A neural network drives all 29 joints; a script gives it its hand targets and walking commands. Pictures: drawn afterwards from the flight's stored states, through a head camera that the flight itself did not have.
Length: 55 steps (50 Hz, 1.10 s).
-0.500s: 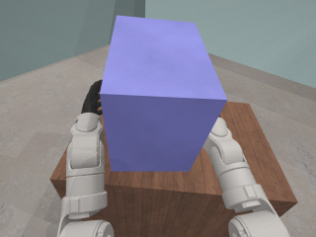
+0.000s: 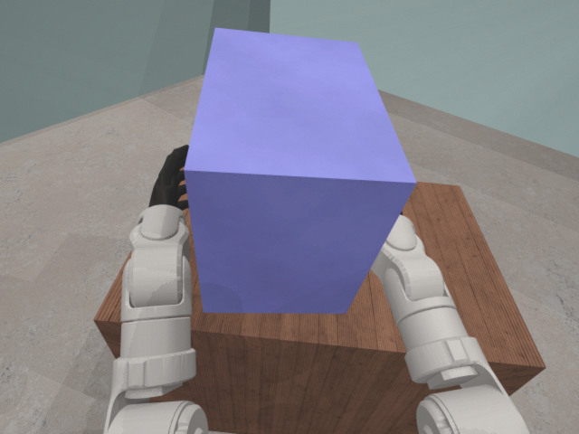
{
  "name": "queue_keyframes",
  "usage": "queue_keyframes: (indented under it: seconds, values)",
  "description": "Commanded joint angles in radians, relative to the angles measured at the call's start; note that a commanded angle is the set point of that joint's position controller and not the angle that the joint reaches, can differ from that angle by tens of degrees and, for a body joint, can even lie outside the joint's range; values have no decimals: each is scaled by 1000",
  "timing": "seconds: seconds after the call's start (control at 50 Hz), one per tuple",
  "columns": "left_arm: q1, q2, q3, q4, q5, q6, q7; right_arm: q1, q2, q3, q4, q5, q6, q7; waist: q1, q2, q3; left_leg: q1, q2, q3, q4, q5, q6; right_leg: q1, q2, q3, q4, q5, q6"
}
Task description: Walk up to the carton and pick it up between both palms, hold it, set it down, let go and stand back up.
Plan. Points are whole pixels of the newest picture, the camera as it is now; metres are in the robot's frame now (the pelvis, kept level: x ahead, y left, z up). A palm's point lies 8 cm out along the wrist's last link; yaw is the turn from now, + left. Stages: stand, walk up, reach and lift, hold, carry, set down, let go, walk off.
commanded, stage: hold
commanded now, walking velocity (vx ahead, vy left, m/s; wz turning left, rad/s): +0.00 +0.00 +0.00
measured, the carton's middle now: (282, 174) +0.39 -0.01 +0.20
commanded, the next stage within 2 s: none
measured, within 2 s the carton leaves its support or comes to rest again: neither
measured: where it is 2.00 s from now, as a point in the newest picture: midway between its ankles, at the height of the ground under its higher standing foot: outside the picture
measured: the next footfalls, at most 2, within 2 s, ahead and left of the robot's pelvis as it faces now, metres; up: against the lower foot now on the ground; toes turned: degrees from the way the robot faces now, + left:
none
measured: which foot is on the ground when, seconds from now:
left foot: down 0.00-1.00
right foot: down 0.00-1.00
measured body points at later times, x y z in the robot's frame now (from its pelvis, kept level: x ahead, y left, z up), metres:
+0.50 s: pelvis -0.01 -0.01 +0.00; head -0.04 +0.03 +0.45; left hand +0.38 +0.13 +0.18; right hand +0.37 -0.15 +0.18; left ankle +0.01 +0.12 -0.74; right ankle +0.04 -0.12 -0.74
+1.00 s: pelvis +0.00 +0.00 +0.00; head -0.03 +0.03 +0.45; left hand +0.38 +0.13 +0.19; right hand +0.37 -0.15 +0.18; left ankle +0.01 +0.12 -0.74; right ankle +0.04 -0.12 -0.74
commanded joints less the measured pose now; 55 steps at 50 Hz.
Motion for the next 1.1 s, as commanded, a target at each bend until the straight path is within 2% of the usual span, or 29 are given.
queue_keyframes:
  seconds: [0.0, 0.04, 0.08, 0.18, 0.2, 0.24, 0.28, 0.32, 0.34, 0.38, 0.42, 0.52, 0.58, 0.64, 0.68, 0.74, 0.76, 0.78, 0.82, 0.84, 0.86, 0.88, 0.92, 0.94, 0.96, 0.98, 1.04, 1.06, 1.08]
  values:
    - [-643, -551, -534, -76, -170, -90, -120, -771, 559, 377, -367, 41, -82, 98, -44, 98, -500, -1, -29, 44, -63, 368, -25, 144, 37, -14, -7, 163, 44]
    - [-619, -537, -531, -105, -162, -87, -112, -744, 549, 414, -365, 56, -71, 101, -16, 107, -520, 27, -29, 47, -53, 412, -27, 143, 43, -15, 0, 175, 43]
    - [-626, -511, -460, -48, -125, -79, -115, -767, 545, 376, -292, 35, -58, 110, 15, 88, -436, -34, -35, 54, -94, 290, -5, 143, 32, -11, -17, 89, 43]
    - [-618, -510, -436, 7, -128, -75, -139, -783, 567, 357, -324, 37, -68, 98, -14, 35, -451, -65, -44, 58, -102, 268, 15, 192, 27, -8, -11, 149, 53]
    - [-632, -510, -427, 6, -113, -76, -135, -812, 554, 377, -307, 46, -74, 105, 13, 63, -442, -68, -42, 61, -108, 262, 11, 174, 30, -9, -16, 116, 47]
    - [-689, -519, -474, -64, -150, -101, -129, -804, 608, 395, -340, 38, -80, 96, 0, 54, -505, -49, -49, 61, -91, 279, 6, 189, 25, -11, -10, 160, 55]
    - [-659, -500, -424, -30, -121, -92, -124, -818, 590, 398, -328, 46, -73, 100, 40, 48, -486, -52, -48, 66, -103, 259, 20, 182, 25, -8, -9, 146, 57]
    - [-658, -492, -438, 3, -126, -91, -131, -775, 580, 358, -295, 31, -62, 90, -10, 50, -444, -69, -51, 65, -106, 219, 18, 170, 13, -3, -12, 147, 59]
    - [-663, -507, -440, -9, -124, -83, -129, -808, 583, 375, -298, 49, -68, 95, 13, 72, -439, -60, -45, 66, -107, 236, 13, 147, 20, -7, -9, 118, 53]
    - [-661, -485, -400, 67, -103, -70, -136, -840, 561, 340, -242, 19, -62, 100, 21, 56, -379, -104, -41, 59, -139, 153, 23, 140, 15, -9, -31, 33, 49]
    - [-684, -500, -389, 27, -96, -77, -143, -785, 566, 315, -194, 9, -55, 104, 19, 70, -381, -102, -41, 73, -149, 127, 17, 150, 17, -9, -35, 18, 43]
    - [-690, -537, -500, -42, -165, -96, -136, -769, 595, 340, -284, 33, -77, 93, -41, 103, -515, -1, -46, 60, -75, 327, -17, 169, 23, -3, -17, 178, 51]
    - [-649, -530, -490, -16, -150, -96, -127, -789, 587, 370, -308, 30, -79, 91, -16, 94, -495, -18, -47, 58, -78, 301, -7, 154, 24, -11, -9, 163, 51]
    - [-617, -510, -479, 3, -144, -83, -145, -749, 564, 347, -291, 21, -64, 79, -53, 83, -443, -44, -51, 53, -89, 278, -1, 181, 17, -4, -13, 176, 57]
    - [-673, -528, -462, -57, -143, -84, -140, -804, 581, 378, -313, 49, -69, 89, -12, 89, -475, -47, -42, 54, -97, 299, 2, 183, 25, -6, -7, 145, 55]
    - [-679, -527, -493, -55, -142, -92, -138, -742, 569, 354, -255, 29, -61, 92, -52, 112, -414, -27, -42, 46, -89, 298, -13, 129, 25, -7, -16, 109, 45]
    - [-672, -524, -492, -78, -148, -95, -134, -774, 574, 375, -312, 46, -75, 99, -17, 99, -462, -22, -34, 50, -85, 340, -19, 145, 40, -14, -8, 127, 42]
    - [-683, -537, -519, -83, -174, -98, -127, -802, 580, 378, -324, 41, -84, 98, -29, 89, -469, -20, -34, 46, -84, 329, -17, 123, 35, -15, -15, 108, 43]
    - [-674, -557, -497, -52, -156, -91, -113, -843, 566, 385, -352, 50, -83, 106, 7, 92, -481, -19, -27, 43, -78, 343, -18, 131, 43, -20, -13, 70, 44]
    - [-666, -552, -522, -92, -170, -92, -113, -831, 578, 401, -393, 62, -87, 100, -11, 87, -507, -2, -36, 47, -65, 378, -18, 142, 42, -14, -7, 135, 48]
    - [-678, -565, -513, -35, -162, -87, -107, -824, 540, 352, -299, 52, -79, 107, -21, 129, -453, -9, -22, 39, -81, 352, -33, 93, 42, -19, -18, 58, 39]
    - [-652, -568, -480, -40, -137, -78, -103, -846, 549, 385, -317, 63, -83, 118, 26, 104, -461, 10, -16, 37, -81, 360, -23, 86, 52, -24, -19, 42, 37]
    - [-624, -539, -494, -61, -157, -83, -112, -795, 574, 398, -354, 58, -77, 101, -3, 58, -473, 4, -29, 47, -66, 396, -13, 142, 41, -16, -7, 146, 49]
    - [-633, -543, -463, -44, -130, -76, -106, -798, 550, 391, -311, 54, -68, 108, 23, 91, -463, 10, -22, 46, -75, 387, -21, 128, 53, -17, -15, 99, 35]
    - [-579, -521, -487, -23, -146, -68, -118, -756, 548, 382, -325, 46, -66, 97, -23, 63, -470, 13, -34, 46, -66, 402, -13, 143, 43, -9, -14, 174, 47]
    - [-589, -529, -499, -12, -160, -72, -121, -760, 556, 390, -336, 45, -65, 94, -33, 42, -476, 17, -31, 42, -62, 387, -12, 131, 42, -7, -19, 170, 47]
    - [-627, -523, -461, -34, -113, -61, -127, -754, 541, 362, -272, 61, -51, 98, -13, 99, -401, -5, -31, 49, -80, 379, -18, 118, 39, -12, -18, 127, 41]
    - [-586, -520, -443, -67, -105, -65, -130, -722, 567, 403, -304, 71, -54, 103, 12, 65, -441, 5, -32, 50, -71, 413, -8, 174, 40, -13, -8, 176, 46]
    - [-618, -523, -455, -48, -109, -59, -124, -766, 542, 384, -290, 73, -56, 105, 6, 111, -423, -14, -32, 54, -81, 386, -23, 135, 43, -13, -11, 128, 37]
